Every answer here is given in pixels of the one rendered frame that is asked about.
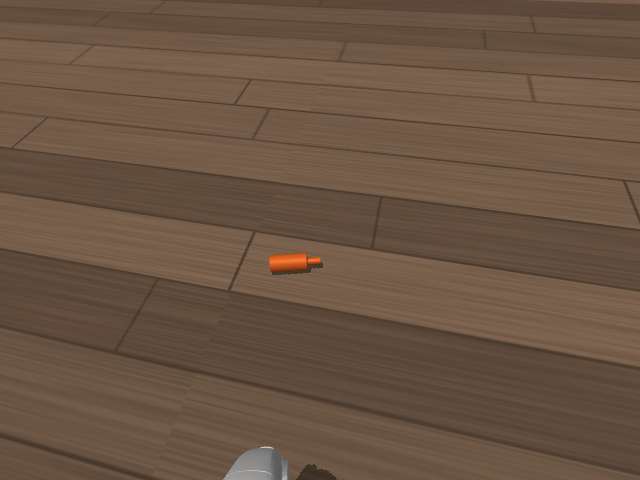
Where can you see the bottle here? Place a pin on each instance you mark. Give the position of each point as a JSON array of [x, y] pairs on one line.
[[291, 262]]

